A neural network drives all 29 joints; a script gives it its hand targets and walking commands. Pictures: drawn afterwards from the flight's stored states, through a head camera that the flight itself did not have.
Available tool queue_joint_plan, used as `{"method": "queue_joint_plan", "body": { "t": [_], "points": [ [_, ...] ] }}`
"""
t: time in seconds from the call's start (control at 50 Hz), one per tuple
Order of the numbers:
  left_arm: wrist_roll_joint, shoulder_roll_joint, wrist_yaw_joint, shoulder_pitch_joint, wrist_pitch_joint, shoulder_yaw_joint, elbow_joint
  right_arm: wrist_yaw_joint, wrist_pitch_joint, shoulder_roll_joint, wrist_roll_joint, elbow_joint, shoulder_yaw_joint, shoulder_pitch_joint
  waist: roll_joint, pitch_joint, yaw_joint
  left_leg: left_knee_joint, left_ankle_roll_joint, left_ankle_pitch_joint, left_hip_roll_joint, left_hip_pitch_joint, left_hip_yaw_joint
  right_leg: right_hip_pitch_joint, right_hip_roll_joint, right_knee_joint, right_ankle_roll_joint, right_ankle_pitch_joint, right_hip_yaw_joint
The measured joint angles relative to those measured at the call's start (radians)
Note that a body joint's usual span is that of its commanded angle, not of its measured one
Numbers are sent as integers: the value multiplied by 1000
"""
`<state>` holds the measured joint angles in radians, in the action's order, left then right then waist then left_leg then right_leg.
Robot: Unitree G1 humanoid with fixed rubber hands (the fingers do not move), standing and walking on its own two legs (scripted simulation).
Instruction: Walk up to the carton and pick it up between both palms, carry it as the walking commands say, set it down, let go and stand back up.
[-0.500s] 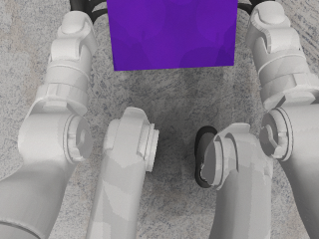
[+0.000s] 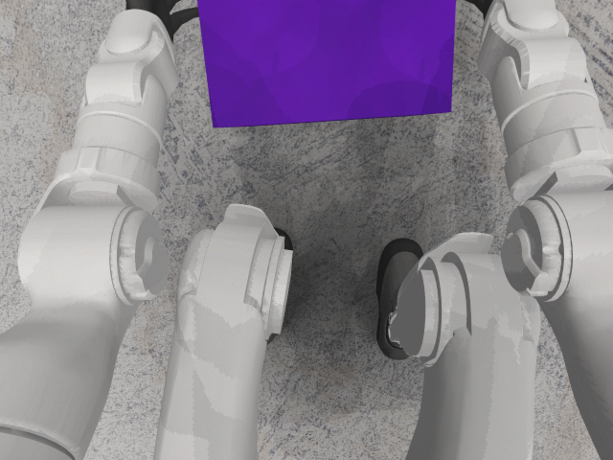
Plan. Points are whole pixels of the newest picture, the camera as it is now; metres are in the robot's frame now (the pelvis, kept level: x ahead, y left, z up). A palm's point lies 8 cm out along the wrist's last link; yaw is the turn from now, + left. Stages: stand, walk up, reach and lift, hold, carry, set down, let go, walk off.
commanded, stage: set down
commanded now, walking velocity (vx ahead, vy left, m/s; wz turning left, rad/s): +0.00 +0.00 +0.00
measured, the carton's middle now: (323, 3) +0.55 +0.06 -0.26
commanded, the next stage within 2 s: none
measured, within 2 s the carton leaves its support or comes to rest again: neither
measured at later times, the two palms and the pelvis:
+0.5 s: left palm (154, 17) +0.50 +0.22 -0.18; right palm out of the picture +0.55 -0.12 -0.18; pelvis +0.00 +0.00 +0.00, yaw +1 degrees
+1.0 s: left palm (122, 14) +0.50 +0.25 -0.18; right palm out of the picture +0.55 -0.15 -0.18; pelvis +0.00 +0.00 +0.00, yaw +1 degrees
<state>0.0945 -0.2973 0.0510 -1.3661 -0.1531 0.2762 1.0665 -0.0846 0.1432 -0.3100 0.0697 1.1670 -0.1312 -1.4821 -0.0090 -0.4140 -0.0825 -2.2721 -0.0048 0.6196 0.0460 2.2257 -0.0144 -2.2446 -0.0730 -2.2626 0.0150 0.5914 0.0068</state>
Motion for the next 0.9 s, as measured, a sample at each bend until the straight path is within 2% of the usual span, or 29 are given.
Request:
{"method": "queue_joint_plan", "body": {
  "t": [0.38,0.52,0.7,0.9],
  "points": [
    [10,-14,-15,-24,37,-7,40,17,-26,-1,-9,11,-8,-15,7,-31,3,-15,0,-7,-10,-2,-1,4,13,-19,-11,-1,-10],
    [32,-22,-9,-52,88,-30,86,11,-58,-17,31,25,32,-28,9,-55,2,-7,-2,-16,-13,-11,-1,13,16,-13,-11,-8,-10],
    [89,-38,30,-76,138,-76,149,-32,-93,-36,98,35,94,-13,8,-31,6,15,4,-26,-21,9,-8,-5,24,5,-12,-12,-8],
    [142,-92,24,-50,153,-118,161,-21,-104,-89,140,45,115,7,7,19,7,15,18,-29,-35,45,-16,-36,35,4,-12,-8,-9]
  ]
}}
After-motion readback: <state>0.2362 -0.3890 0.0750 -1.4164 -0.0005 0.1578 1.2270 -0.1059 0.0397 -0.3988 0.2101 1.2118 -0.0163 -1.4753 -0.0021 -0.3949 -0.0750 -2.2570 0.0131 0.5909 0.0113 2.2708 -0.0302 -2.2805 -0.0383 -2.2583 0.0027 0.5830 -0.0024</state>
